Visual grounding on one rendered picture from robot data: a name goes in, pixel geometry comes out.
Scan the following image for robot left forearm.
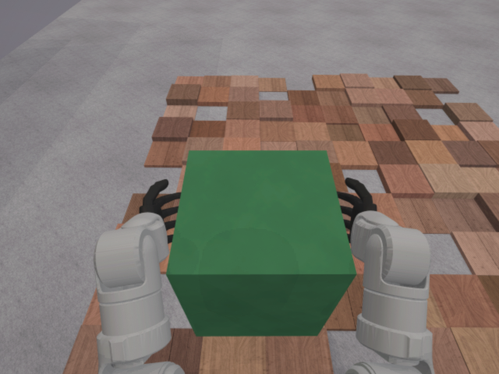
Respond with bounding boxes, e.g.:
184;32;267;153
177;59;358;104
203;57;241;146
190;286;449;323
94;213;172;374

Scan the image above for carton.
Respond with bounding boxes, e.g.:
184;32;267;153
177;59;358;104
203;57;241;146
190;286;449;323
166;150;357;337

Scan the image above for left robot hand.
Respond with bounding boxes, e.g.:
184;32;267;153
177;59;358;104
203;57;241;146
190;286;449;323
140;179;181;244

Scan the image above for robot right forearm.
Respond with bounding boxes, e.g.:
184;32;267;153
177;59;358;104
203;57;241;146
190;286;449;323
350;210;435;374

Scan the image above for right robot hand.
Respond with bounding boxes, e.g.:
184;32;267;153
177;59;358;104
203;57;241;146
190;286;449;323
337;178;377;243

